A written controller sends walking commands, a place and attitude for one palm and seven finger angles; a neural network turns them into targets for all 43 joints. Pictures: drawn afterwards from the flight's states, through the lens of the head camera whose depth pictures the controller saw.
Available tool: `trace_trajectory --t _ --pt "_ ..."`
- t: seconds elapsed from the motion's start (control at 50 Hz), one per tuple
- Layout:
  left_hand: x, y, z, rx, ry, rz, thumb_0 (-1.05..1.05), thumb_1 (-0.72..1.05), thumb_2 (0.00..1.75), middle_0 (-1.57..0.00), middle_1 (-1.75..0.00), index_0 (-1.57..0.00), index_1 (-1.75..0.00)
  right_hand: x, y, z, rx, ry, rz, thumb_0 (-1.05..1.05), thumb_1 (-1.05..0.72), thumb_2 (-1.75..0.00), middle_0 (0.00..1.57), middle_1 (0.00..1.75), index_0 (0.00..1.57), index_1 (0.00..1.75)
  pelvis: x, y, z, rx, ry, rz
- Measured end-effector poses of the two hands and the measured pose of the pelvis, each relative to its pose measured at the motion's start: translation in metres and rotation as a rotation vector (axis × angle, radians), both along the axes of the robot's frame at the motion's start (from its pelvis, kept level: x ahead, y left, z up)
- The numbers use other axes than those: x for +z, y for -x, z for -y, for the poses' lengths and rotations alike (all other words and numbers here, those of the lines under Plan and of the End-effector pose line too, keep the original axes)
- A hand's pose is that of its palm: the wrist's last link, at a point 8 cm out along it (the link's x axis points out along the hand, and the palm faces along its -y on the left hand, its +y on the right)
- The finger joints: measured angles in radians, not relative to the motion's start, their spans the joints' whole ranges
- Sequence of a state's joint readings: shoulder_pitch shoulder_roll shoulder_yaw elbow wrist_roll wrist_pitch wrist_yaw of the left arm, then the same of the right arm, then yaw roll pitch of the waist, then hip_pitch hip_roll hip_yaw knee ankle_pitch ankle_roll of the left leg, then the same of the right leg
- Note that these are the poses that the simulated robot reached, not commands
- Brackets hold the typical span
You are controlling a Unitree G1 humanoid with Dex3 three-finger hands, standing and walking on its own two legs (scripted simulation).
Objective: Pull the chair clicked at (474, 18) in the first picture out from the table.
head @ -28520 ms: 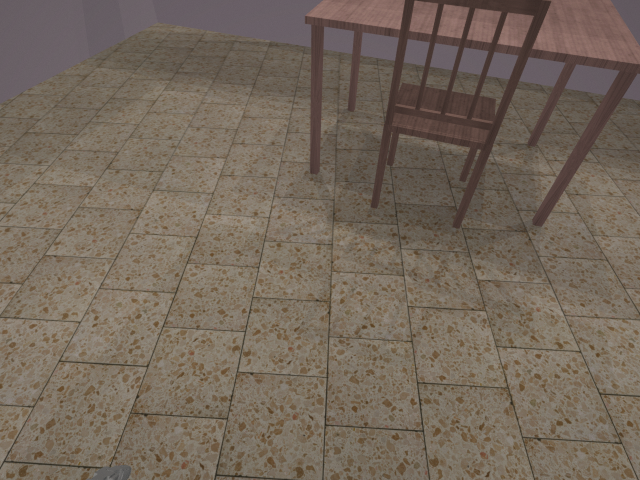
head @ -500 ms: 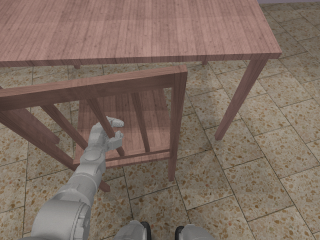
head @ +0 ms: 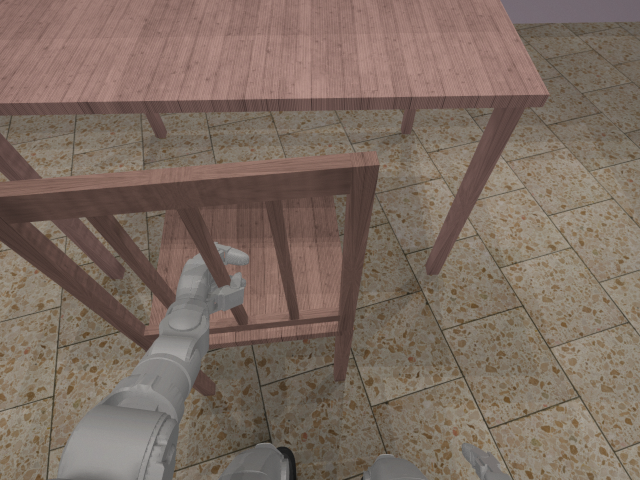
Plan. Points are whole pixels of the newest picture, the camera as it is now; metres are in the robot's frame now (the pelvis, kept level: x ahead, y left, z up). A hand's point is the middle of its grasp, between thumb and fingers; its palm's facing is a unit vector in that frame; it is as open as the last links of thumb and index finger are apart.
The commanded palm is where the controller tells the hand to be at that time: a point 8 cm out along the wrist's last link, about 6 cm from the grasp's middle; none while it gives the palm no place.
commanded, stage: step backward, pulling the chair out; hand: left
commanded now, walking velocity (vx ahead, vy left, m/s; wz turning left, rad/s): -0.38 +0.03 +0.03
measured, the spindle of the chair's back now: (221, 276) +0.38 +0.16 -0.05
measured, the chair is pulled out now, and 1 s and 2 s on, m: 0.23 0.42 0.57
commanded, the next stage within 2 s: stop walking, hand still on the chair in 1.56 s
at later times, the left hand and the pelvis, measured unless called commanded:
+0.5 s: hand (237, 356) +0.27 +0.12 -0.05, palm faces +0.00 -0.99 -0.17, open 4.9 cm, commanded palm +0.26 +0.17 -0.05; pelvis -0.12 +0.01 +0.00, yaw +5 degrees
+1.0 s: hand (218, 438) +0.17 +0.13 -0.05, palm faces +0.02 -0.98 -0.20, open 5.0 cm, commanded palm +0.18 +0.18 -0.05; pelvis -0.19 +0.01 -0.01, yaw +1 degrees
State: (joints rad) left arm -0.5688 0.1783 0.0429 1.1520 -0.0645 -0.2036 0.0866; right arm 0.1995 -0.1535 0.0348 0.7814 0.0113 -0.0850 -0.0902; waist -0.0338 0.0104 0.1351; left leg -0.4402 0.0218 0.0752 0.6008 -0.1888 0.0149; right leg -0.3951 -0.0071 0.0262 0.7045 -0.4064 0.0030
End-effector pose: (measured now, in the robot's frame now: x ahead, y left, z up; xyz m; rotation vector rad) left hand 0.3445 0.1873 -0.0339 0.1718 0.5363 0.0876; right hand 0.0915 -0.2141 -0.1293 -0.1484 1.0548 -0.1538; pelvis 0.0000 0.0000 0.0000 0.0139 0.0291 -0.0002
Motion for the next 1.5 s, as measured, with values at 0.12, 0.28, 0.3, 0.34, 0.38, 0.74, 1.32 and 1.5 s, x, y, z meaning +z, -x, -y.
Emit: trace_trajectory --t 0.12,0.28,0.3,0.34,0.38,0.74,1.32,1.5 --pt "0.002 0.022 0.008 0.047 -0.029 -0.006 0.03 0.72 0.83 -0.40 -1.19 -0.50 -1.45 -0.011 0.038 0.038 -0.058 0.009 -0.024 -0.01 -0.93 -0.89 0.21 0.30 0.21 0.30 -0.002 0.027 0.022 0.004 0.035 0.010" --pt "0.003 0.052 0.020 0.059 -0.019 -0.028 0.02 0.73 0.80 -0.37 -1.19 -0.50 -1.45 0.011 0.080 0.108 -0.056 0.174 -0.099 0.00 -0.92 -0.89 0.20 0.30 0.20 0.30 0.009 0.057 0.025 0.040 -0.038 -0.037" --pt "0.003 0.055 0.020 0.060 -0.015 -0.031 0.02 0.73 0.80 -0.36 -1.20 -0.50 -1.45 0.014 0.083 0.112 -0.053 0.190 -0.103 0.00 -0.92 -0.89 0.20 0.30 0.20 0.30 0.009 0.061 0.023 0.051 -0.043 -0.041" --pt "0.003 0.063 0.020 0.055 -0.007 -0.035 0.02 0.74 0.80 -0.35 -1.20 -0.50 -1.45 0.018 0.088 0.116 -0.044 0.219 -0.108 0.00 -0.92 -0.89 0.20 0.30 0.20 0.30 0.010 0.071 0.019 0.070 -0.050 -0.053" --pt "0.003 0.070 0.020 0.039 0.000 -0.035 0.02 0.74 0.80 -0.33 -1.21 -0.50 -1.45 0.021 0.093 0.114 -0.029 0.242 -0.108 0.00 -0.91 -0.89 0.20 0.30 0.19 0.30 0.010 0.083 0.013 0.089 -0.051 -0.066" --pt "0.002 0.158 0.007 -0.018 -0.011 0.024 0.01 0.73 0.83 -0.36 -1.25 -0.50 -1.45 -0.026 0.175 0.007 -0.046 -0.018 -0.084 0.01 -0.90 -0.89 0.21 0.30 0.20 0.30 -0.014 0.151 -0.003 0.039 -0.032 0.003" --pt "0.004 0.234 0.000 -0.028 0.017 0.003 0.01 0.76 0.80 -0.31 -1.27 -0.50 -1.45 0.016 0.268 0.043 -0.032 0.145 -0.092 0.01 -0.91 -0.89 0.20 0.30 0.20 0.30 0.005 0.240 -0.008 0.049 0.018 -0.007" --pt "0.006 0.254 0.007 0.034 -0.007 -0.016 0.01 0.73 0.80 -0.36 -1.22 -0.50 -1.45 -0.001 0.270 0.037 0.003 0.011 -0.113 0.01 -0.90 -0.89 0.21 0.30 0.20 0.30 0.010 0.256 0.023 0.022 0.040 -0.008"
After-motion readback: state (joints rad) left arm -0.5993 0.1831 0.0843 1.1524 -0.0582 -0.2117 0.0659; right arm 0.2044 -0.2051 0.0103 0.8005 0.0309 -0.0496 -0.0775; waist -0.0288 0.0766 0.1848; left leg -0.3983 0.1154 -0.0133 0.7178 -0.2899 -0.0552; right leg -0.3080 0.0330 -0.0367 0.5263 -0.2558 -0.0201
